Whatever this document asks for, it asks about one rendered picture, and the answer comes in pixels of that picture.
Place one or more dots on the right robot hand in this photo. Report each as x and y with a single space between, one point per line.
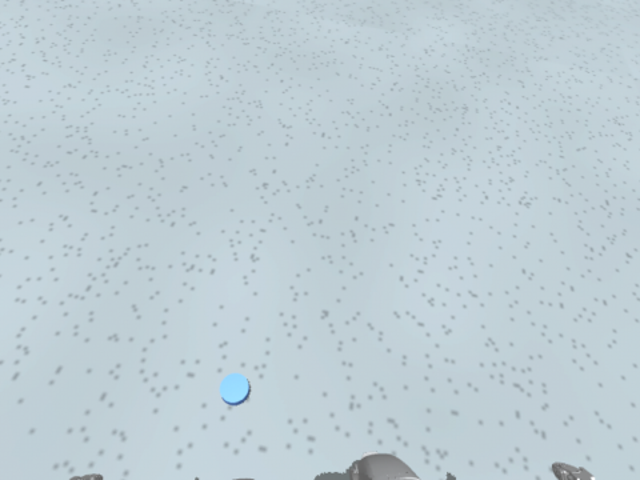
567 472

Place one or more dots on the tin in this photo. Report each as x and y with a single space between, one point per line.
234 389

